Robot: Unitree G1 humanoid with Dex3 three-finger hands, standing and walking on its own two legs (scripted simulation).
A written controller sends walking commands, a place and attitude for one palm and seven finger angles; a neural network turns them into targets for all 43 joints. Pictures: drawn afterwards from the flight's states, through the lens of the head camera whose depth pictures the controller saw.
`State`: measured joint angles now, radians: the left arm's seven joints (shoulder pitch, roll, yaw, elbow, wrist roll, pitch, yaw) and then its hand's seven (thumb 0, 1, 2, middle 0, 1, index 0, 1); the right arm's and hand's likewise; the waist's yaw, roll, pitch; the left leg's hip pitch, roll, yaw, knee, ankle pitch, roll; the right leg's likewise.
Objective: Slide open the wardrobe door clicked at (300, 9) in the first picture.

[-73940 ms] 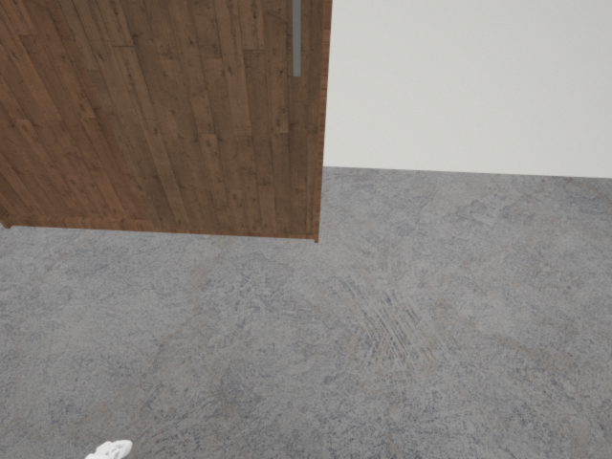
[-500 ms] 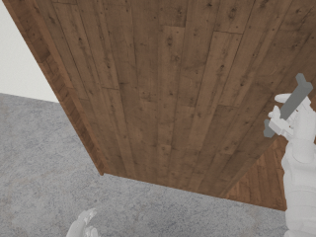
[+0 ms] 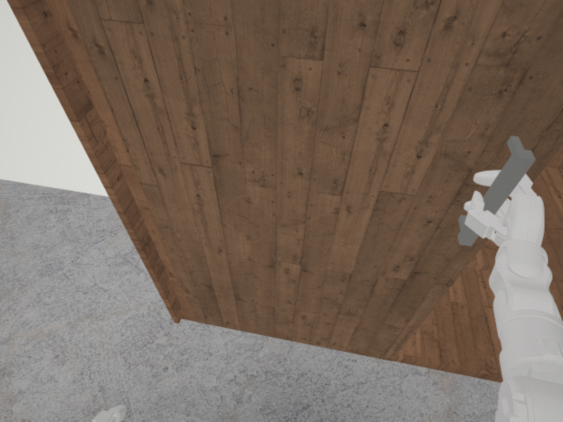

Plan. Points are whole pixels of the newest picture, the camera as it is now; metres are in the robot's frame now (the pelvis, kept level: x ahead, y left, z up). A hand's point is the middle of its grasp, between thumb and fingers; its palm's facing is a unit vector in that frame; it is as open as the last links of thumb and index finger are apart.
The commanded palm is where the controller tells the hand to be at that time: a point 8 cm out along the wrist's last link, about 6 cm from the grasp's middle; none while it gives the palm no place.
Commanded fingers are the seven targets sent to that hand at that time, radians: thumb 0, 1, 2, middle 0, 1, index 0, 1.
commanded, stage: stop walking and hold the door there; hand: right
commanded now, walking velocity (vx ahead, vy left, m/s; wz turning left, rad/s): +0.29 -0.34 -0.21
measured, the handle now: (488, 194) +0.45 -0.28 +0.10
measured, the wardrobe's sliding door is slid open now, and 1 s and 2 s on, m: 0.60 0.59 0.59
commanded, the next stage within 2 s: loosen the grip on the handle in 1.22 s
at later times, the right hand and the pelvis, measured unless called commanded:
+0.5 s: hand (477, 225) +0.40 -0.26 +0.09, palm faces +0.14 +0.98 -0.12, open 5.3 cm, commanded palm +0.37 -0.30 +0.08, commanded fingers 0.00 -0.90 -0.90 0.45 1.40 0.45 1.40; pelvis -0.01 -0.09 -0.01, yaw -5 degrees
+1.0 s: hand (479, 225) +0.40 -0.26 +0.09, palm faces +0.10 +0.99 -0.10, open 5.4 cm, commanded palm +0.37 -0.30 +0.08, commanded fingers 0.00 -0.90 -0.90 0.45 1.40 0.45 1.40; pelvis -0.02 -0.11 +0.00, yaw -5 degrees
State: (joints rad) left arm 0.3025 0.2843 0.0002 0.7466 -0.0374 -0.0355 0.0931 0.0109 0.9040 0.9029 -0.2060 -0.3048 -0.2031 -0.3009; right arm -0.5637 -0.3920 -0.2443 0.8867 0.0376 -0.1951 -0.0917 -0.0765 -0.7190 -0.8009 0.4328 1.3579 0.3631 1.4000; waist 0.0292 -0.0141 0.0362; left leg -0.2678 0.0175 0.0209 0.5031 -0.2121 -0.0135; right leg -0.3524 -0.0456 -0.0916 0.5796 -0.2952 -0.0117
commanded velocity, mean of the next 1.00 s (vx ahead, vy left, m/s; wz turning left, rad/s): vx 0.04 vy -0.01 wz -0.04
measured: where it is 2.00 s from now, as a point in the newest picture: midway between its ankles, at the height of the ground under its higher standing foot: outside the picture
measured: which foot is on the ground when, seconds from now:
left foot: down 0.00-0.30, up 0.32-0.52, down 0.54-1.00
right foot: up 0.00-0.26, down 0.28-1.00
